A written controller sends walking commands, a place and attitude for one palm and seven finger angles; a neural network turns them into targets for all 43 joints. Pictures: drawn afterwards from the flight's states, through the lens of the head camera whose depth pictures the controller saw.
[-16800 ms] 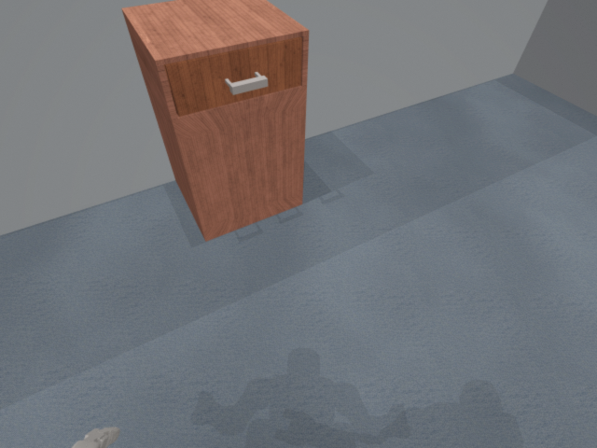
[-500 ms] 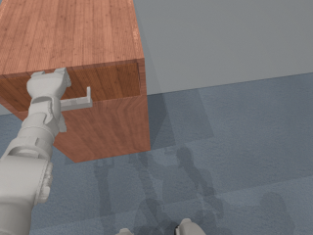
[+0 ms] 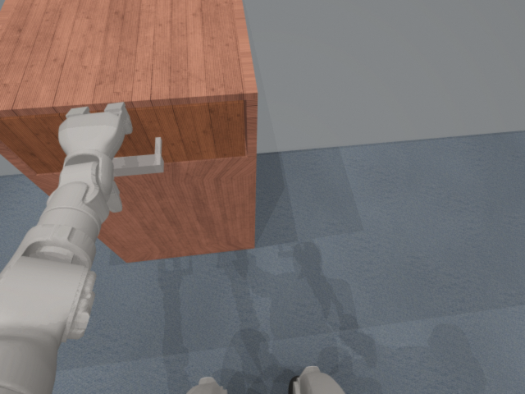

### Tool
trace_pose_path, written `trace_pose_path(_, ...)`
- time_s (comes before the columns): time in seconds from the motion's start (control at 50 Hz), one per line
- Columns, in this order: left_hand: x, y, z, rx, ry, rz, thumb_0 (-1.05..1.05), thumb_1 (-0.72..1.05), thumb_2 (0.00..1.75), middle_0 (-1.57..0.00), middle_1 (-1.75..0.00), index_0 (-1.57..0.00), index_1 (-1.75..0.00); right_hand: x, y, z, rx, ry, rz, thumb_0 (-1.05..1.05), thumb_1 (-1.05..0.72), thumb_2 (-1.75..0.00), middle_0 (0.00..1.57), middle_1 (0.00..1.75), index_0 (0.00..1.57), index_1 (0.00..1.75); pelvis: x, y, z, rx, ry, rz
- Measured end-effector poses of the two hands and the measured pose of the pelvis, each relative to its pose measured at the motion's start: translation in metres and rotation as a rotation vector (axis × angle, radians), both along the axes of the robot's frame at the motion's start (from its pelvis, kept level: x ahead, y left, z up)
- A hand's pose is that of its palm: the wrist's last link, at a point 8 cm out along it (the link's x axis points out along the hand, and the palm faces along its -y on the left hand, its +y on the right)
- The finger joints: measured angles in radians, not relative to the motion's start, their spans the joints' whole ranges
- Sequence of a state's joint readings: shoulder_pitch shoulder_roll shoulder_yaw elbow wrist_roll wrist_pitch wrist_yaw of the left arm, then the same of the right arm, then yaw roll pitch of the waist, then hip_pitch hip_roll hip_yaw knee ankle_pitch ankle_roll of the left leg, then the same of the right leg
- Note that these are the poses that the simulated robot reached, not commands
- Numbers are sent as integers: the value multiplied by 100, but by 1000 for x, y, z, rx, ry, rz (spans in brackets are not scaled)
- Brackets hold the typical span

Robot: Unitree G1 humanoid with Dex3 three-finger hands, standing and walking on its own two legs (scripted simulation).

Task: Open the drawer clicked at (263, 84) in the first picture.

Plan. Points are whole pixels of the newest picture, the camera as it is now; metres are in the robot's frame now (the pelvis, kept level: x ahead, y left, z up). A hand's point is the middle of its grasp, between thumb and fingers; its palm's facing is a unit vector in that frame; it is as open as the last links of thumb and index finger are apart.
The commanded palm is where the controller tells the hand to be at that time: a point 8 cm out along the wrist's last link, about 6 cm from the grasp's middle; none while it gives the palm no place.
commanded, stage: move the hooked fingers above the handle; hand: left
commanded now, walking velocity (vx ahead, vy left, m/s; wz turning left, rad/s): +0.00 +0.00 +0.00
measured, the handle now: (130, 155) +0.54 +0.22 -0.04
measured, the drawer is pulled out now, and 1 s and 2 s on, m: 0.00 0.00 0.00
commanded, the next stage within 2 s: lower the fingers behind the handle in 0.76 s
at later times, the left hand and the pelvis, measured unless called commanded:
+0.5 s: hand (122, 155) +0.49 +0.21 +0.02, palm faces -0.02 -0.05 -1.00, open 13.8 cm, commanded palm +0.48 +0.21 +0.07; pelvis +0.00 +0.00 +0.00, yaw +0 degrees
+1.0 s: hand (113, 161) +0.48 +0.22 +0.02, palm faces +0.01 -0.01 -1.00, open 13.8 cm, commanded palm +0.47 +0.22 +0.06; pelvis -0.01 -0.01 -0.01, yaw +0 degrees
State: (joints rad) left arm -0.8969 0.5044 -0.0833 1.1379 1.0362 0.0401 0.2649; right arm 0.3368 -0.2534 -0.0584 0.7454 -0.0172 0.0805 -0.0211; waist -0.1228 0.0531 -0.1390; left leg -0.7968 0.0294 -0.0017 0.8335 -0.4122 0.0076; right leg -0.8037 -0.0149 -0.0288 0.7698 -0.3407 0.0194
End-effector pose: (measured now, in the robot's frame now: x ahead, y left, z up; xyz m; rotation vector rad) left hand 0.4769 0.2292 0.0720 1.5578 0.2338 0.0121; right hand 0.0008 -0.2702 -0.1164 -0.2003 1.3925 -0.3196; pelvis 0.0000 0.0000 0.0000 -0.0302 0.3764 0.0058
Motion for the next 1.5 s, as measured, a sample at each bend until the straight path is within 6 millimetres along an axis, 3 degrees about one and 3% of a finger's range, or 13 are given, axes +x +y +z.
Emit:
trace_pose_path(0.06, 5, -25, 3, -62, 17, -110, 0, -49, 30, -32, -120, -33, -121, 1, 3, 5, -12, -21, -12, 0, -90, -90, 20, 30, 21, 30, 4, 1, 2, 1, -13, -7)
trace_pose_path(0.1, 4, -26, 2, -97, -6, -119, 0, -49, 30, -33, -120, -32, -120, 0, 4, 6, -17, -30, -16, 0, -90, -90, 20, 30, 21, 30, 6, 2, 1, 3, -14, -16)
trace_pose_path(0.34, -23, 19, -22, 15, -84, -35, 0, -49, 30, -33, -120, -32, -120, -5, 9, -11, 32, 28, 10, 0, -90, -90, 20, 30, 21, 30, 0, 6, -8, 3, 14, -14)
trace_pose_path(0.52, -3, -27, 9, -43, -137, -130, 0, -49, 30, -33, -120, -32, -120, 7, 3, 3, -9, -32, 10, 0, -90, -90, 20, 30, 21, 30, 2, 4, -1, -3, -17, 4)
trace_pose_path(0.6, 1, -33, 13, -37, -138, -92, 0, -49, 30, -35, -122, -34, -122, 5, 0, 3, 0, -52, 2, 0, -90, -90, 20, 30, 21, 30, 1, 3, 0, 4, -19, -15)
trace_pose_path(0.76, -20, -12, -12, 8, -5, -27, 0, -49, 30, -33, -121, -33, -122, -5, 0, -2, 25, -43, -22, 0, -90, -90, 20, 30, 20, 30, -3, -2, 2, 19, -29, -39)
trace_pose_path(0.84, -28, -10, -12, -11, -29, -93, 0, -49, 30, -33, -120, -33, -121, -9, -3, -2, 9, -20, -5, 0, -90, -90, 20, 30, 21, 30, -4, -5, 1, 18, -25, -23)
trace_pose_path(0.98, -18, -12, 2, -9, -160, -94, 0, -49, 30, -33, -120, -32, -120, -7, -13, -5, -11, -11, 18, 0, -90, -90, 20, 30, 21, 30, -7, -8, -6, 11, -5, -3)
trace_pose_path(1.08, -12, -8, -14, 38, -67, -11, 0, -49, 30, -32, -120, -32, -120, -6, -14, -4, -8, -28, 7, 0, -90, -90, 20, 30, 21, 30, -9, -7, -6, 11, 8, -11)
trace_pose_path(1.16, -11, -17, -28, -9, 2, -43, 0, -49, 30, -32, -120, -32, -120, -10, -12, -3, -18, -23, -3, 0, -90, -90, 20, 30, 21, 30, -9, -5, -6, 12, 15, -19)
trace_pose_path(1.28, -7, -28, -29, -64, -77, -148, 0, -49, 30, -32, -120, -32, -120, -20, -8, -8, -28, 7, -9, 0, -90, -90, 20, 30, 21, 30, -5, -3, -14, 11, 39, -27)
trace_pose_path(1.44, -12, -2, -47, 32, -97, -23, 0, -49, 30, -32, -120, -32, -120, -23, 2, -24, 26, 40, -6, 0, -90, -90, 20, 30, 20, 30, -8, 1, -22, 8, 61, -27)
trace_pose_path(1.5, -14, -1, -46, 30, -84, -17, 0, -49, 30, -29, -119, -32, -120, -21, 6, -25, 34, 38, -4, 0, -90, -90, 20, 30, 21, 30, -8, 2, -21, 6, 59, -23)
